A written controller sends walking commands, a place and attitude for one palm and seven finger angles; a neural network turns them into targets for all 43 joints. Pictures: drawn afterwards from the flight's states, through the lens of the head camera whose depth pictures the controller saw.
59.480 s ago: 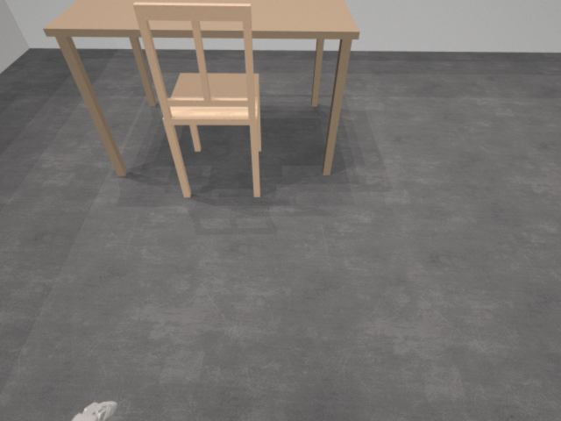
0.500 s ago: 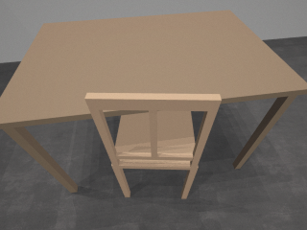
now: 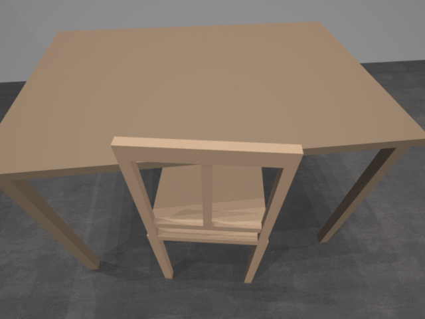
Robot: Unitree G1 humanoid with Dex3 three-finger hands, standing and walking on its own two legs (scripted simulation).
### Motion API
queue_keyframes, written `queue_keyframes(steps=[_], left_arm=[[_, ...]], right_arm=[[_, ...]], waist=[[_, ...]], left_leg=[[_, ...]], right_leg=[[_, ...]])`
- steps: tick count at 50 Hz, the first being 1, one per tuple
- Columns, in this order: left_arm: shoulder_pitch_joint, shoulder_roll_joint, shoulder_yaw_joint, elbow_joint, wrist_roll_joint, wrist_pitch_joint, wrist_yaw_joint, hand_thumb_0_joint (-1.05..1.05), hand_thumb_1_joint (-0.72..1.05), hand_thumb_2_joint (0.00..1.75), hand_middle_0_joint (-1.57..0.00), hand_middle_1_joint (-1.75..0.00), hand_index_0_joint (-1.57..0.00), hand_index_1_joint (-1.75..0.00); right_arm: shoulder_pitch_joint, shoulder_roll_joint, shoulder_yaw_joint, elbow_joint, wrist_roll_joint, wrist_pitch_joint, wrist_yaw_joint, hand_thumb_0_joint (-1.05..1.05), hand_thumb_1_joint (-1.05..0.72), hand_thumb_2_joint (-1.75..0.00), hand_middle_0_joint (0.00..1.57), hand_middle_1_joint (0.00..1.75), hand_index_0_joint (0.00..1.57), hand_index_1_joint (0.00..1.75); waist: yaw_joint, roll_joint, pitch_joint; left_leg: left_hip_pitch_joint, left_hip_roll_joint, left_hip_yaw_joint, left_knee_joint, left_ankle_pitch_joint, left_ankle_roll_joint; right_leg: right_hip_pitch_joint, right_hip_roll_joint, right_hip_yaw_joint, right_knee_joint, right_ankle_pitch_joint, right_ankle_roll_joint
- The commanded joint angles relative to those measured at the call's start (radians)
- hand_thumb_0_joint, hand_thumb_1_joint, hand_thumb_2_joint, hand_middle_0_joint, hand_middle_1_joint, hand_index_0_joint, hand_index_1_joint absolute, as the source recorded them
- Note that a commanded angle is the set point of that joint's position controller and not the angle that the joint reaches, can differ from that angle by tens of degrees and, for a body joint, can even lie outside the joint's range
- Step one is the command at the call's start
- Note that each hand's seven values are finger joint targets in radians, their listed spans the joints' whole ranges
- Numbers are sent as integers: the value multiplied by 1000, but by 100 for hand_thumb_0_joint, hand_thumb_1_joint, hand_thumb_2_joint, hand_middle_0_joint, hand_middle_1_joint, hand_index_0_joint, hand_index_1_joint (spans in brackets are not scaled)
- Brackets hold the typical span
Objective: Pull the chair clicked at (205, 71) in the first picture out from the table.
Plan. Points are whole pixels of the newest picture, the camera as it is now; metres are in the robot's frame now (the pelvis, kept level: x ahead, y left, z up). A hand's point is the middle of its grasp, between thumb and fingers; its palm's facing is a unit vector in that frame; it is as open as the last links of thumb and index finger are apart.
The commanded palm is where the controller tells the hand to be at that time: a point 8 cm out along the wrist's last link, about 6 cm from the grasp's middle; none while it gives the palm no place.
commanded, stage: come to a stop and stand still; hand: left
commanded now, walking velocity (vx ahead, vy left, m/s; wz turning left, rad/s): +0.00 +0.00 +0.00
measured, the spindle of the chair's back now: (207, 197) +0.41 +0.04 -0.09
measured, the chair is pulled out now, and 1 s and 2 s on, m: -0.05 -0.05 -0.05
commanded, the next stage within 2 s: look again from close up in 0.86 s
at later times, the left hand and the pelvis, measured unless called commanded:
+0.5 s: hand out of the picture +0.02 +0.24 -0.18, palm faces +0.02 -0.98 -0.19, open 7.3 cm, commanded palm none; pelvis -0.01 +0.06 -0.01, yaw +0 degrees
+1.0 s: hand out of the picture -0.04 +0.25 -0.18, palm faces +0.01 -0.98 -0.18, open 7.3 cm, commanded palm none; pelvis -0.01 +0.08 +0.00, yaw +0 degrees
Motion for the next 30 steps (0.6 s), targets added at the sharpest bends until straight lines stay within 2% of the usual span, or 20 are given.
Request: queue_keyframes(steps=[1,2,3,4,5,6,7,9,11,15,16,20,21,22,25,26,30], left_arm=[[127,200,39,-23,10,-47,54,0,90,90,-20,-30,-20,-30],[140,175,37,-48,6,-49,50,0,90,90,-20,-30,-20,-30],[134,148,33,-46,6,-45,50,0,90,90,-20,-30,-20,-30],[112,147,28,-55,4,-47,45,0,90,90,-20,-30,-20,-30],[88,136,27,-73,5,-45,41,0,90,90,-20,-30,-20,-30],[64,134,24,-89,3,-36,38,0,90,90,-20,-30,-20,-30],[60,122,23,-91,4,-33,37,0,90,90,-20,-30,-20,-30],[68,117,25,-97,6,-29,36,0,90,90,-20,-30,-20,-30],[68,128,21,-96,3,-22,32,0,90,90,-20,-30,-20,-30],[54,143,22,-106,5,-13,31,0,90,90,-20,-30,-20,-30],[48,143,18,-115,5,-8,29,0,90,90,-20,-30,-20,-30],[27,157,20,-133,6,-3,26,0,90,90,-20,-30,-20,-30],[27,157,19,-138,7,1,23,0,90,90,-20,-30,-20,-30],[24,161,18,-141,9,2,23,0,90,90,-20,-30,-20,-30],[20,168,18,-149,9,3,20,0,90,90,-20,-30,-20,-30],[18,170,18,-151,9,6,17,0,90,90,-20,-30,-20,-30],[29,170,18,-149,12,3,16,0,90,90,-20,-30,-20,-30]], right_arm=[[-64,-94,-22,-134,9,-17,2,0,-90,-90,20,30,20,30],[-2,-63,-22,-134,5,-20,-2,0,-90,-90,20,30,20,30],[8,-67,-26,-137,6,-25,-2,0,-90,-90,20,30,20,30],[21,-79,-28,-124,9,-24,0,0,-90,-90,20,30,20,30],[31,-86,-33,-123,9,-23,1,0,-90,-90,20,30,20,30],[26,-89,-33,-124,5,-22,3,0,-90,-90,20,30,20,30],[20,-97,-31,-125,3,-22,3,0,-90,-90,20,30,20,30],[11,-125,-33,-131,0,-22,1,0,-90,-90,20,30,20,30],[3,-131,-28,-132,-1,-27,-1,0,-90,-90,20,30,20,30],[-26,-153,-30,-149,1,-26,0,0,-90,-90,20,30,20,30],[-33,-161,-28,-153,0,-26,1,0,-90,-90,20,30,20,30],[-48,-178,-30,-171,-1,-26,6,0,-90,-90,20,30,20,30],[-55,-185,-30,-172,-2,-26,7,0,-90,-90,20,30,20,30],[-57,-190,-32,-179,-2,-25,9,0,-90,-90,20,30,20,30],[-60,-201,-33,-186,-2,-25,13,0,-90,-90,20,30,20,30],[-62,-208,-34,-186,-2,-25,14,0,-90,-90,20,30,20,30],[-54,-216,-37,-186,0,-28,16,0,-90,-90,20,30,20,30]], waist=[[3,-58,41],[-3,-74,-39],[-13,-94,-78],[-24,-159,-108],[-30,-150,-105],[-26,-93,-71],[-27,-64,-31],[-15,-31,33],[-1,76,4],[3,22,15],[9,46,28],[7,25,23],[12,51,38],[9,39,43],[9,34,34],[12,60,41],[9,37,-1]], left_leg=[[-130,-11,-21,244,-153,12],[-119,-14,-20,233,-170,40],[-109,-18,-20,236,-156,39],[-72,-13,-31,206,-116,42],[-32,-10,-36,162,-66,45],[-2,-13,-28,140,-17,44],[10,9,-60,121,32,52],[-9,45,-94,101,83,63],[15,46,-115,92,194,73],[-2,48,-134,70,172,79],[-5,50,-141,52,158,83],[-12,50,-163,17,100,87],[-17,55,-175,-7,63,91],[-28,56,-186,-22,22,91],[-33,58,-201,-58,-42,92],[-36,64,-215,-86,-78,94],[2,72,-233,-111,-88,95]], right_leg=[[19,-295,247,-50,1078,121],[78,-296,210,-2,1089,122],[87,-270,172,34,1071,75],[87,-247,154,40,956,32],[51,-224,146,42,810,12],[-6,-205,141,36,657,9],[-71,-189,145,24,489,14],[-129,-160,144,-1,328,21],[-98,-147,137,21,324,21],[-92,-141,127,8,232,26],[-100,-135,122,5,187,27],[-99,-133,114,-4,117,36],[-107,-128,108,-8,86,37],[-111,-124,103,-8,63,40],[-104,-125,94,-9,50,47],[-107,-122,83,-5,33,49],[-102,-125,73,-2,38,56]])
